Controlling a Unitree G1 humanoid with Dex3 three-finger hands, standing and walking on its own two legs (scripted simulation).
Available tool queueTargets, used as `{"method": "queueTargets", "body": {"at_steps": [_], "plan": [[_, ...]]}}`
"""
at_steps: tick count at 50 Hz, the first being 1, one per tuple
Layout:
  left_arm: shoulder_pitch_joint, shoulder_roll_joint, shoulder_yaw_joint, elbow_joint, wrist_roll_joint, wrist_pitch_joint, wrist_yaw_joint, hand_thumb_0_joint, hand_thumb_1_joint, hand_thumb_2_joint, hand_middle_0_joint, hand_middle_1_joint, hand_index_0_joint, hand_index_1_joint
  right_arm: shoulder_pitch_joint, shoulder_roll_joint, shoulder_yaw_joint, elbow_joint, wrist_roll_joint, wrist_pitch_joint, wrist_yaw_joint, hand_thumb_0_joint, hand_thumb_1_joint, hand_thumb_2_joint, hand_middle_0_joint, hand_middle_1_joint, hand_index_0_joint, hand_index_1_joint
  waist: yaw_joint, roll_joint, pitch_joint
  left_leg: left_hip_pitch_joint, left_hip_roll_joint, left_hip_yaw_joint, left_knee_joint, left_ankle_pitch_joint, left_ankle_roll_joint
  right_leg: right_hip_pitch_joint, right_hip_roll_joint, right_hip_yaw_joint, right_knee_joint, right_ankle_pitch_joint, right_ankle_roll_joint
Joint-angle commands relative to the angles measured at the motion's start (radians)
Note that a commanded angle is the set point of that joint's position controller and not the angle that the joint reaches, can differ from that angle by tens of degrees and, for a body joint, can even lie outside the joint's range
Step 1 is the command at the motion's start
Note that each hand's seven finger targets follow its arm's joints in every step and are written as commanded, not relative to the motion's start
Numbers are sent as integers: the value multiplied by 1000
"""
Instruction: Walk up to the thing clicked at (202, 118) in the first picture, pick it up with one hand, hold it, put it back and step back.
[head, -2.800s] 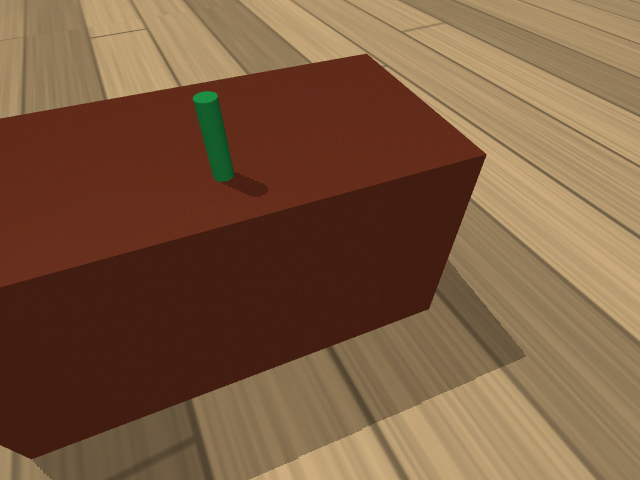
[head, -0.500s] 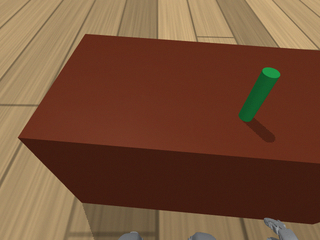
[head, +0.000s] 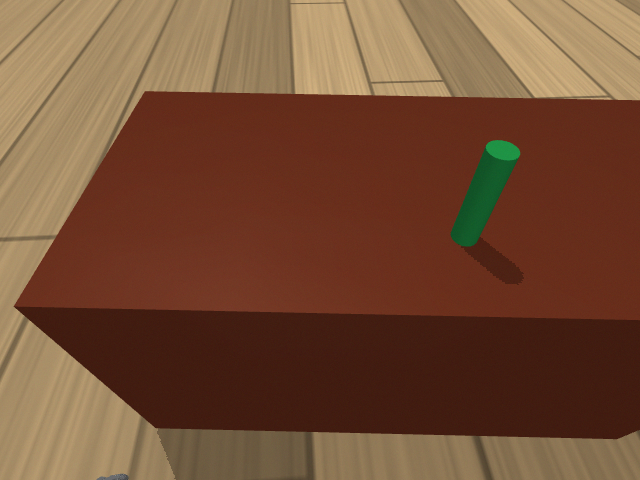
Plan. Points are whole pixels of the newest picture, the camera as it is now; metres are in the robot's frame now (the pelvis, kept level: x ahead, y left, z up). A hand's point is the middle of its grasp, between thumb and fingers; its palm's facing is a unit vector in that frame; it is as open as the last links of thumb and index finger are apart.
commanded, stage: walk up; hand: right
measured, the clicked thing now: (481, 198) +0.53 -0.25 +0.04
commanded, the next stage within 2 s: stand in 0.68 s
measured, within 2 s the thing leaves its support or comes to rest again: neither
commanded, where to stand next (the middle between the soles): +0.06 -0.03 m, yaw -2 degrees
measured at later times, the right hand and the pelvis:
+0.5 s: hand out of the picture +0.10 -0.26 -0.13, palm faces -0.03 +0.93 -0.37, open 7.4 cm; pelvis +0.01 +0.00 +0.02, yaw +0 degrees
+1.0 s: hand out of the picture +0.11 -0.24 -0.13, palm faces -0.03 +0.94 -0.33, open 7.4 cm; pelvis +0.03 +0.00 +0.02, yaw +0 degrees
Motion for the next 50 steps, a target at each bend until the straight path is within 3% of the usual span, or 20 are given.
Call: {"method": "queueTargets", "body": {"at_steps": [1, 9, 11, 17, 25, 33, 34, 36, 44, 50], "plan": [[-20, 206, 52, -27, -3, -17, 11, 0, 900, 900, -200, -300, -200, -300, -57, -224, -41, -45, -1, -33, -9, 0, -900, -900, 200, 300, 200, 300, 27, 41, -125, 8, 120, -181, -214, 13, 69, 85, -87, 122, -168, 78, -68], [-77, 199, 44, 33, -7, -20, 7, 0, 900, 900, -200, -300, -200, -300, -86, -203, -27, 6, 2, -34, -7, 0, -900, -900, 200, 300, 200, 300, 15, 23, -121, 88, 101, -128, -265, 57, 39, 96, -110, 139, -289, 109, -56], [-85, 194, 43, 43, -7, -22, 6, 0, 900, 900, -200, -300, -200, -300, -87, -201, -26, 18, 3, -34, -7, 0, -900, -900, 200, 300, 200, 300, 13, 18, -132, 113, 100, -116, -265, 100, 37, 106, -112, 135, -308, 141, -49], [-99, 184, 43, 73, -7, -23, 7, 0, 900, 900, -200, -300, -200, -300, -92, -187, -25, 44, 2, -30, -8, 0, -900, -900, 200, 300, 200, 300, 5, -1, -121, 138, 96, -108, -297, 86, 26, 107, -114, 132, -360, 127, -38], [-80, 176, 45, 101, -6, -22, 8, 0, 900, 900, -200, -300, -200, -300, -106, -186, -29, 63, 1, -30, -12, 0, -900, -900, 200, 300, 200, 300, 10, 13, -140, 161, 109, -106, -319, 150, 27, 142, -109, 114, -362, 192, -29], [-62, 171, 44, 115, -2, -19, 9, 0, 900, 900, -200, -300, -200, -300, -123, -185, -33, 71, -1, -28, -12, 0, -900, -900, 200, 300, 200, 300, 12, 23, -143, 159, 117, -116, -350, 110, 29, 159, -109, 104, -365, 190, -25], [-68, 156, 33, 127, 1, -29, 12, 0, 900, 900, -200, -300, -200, -300, -124, -175, -26, 80, -3, -23, -7, 0, -900, -900, 200, 300, 200, 300, 8, 79, -145, 154, 119, -127, -373, 85, 19, 167, -109, 106, -372, 145, -17], [-65, 171, 32, 135, 3, -36, 15, 0, 900, 900, -200, -300, -200, -300, -132, -170, -25, 81, -1, -19, -4, 0, -900, -900, 200, 300, 200, 300, 9, 61, -123, 151, 124, -139, -390, 49, 18, 157, -106, 102, -375, 130, -15], [-63, 172, 22, 142, 2, -46, 23, 0, 900, 900, -200, -300, -200, -300, -123, -177, -26, 94, -1, -13, 1, 0, -900, -900, 200, 300, 200, 300, 3, 21, -117, 178, 113, -124, -368, 128, 18, 140, -117, 104, -394, 151, -12], [-57, 175, 22, 143, -1, -49, 26, 0, 900, 900, -200, -300, -200, -300, -115, -175, -23, 101, 1, -16, 0, 0, -900, -900, 200, 300, 200, 300, 4, 18, -151, 217, 119, -113, -349, 268, 16, 171, -121, 97, -383, 247, -6]]}}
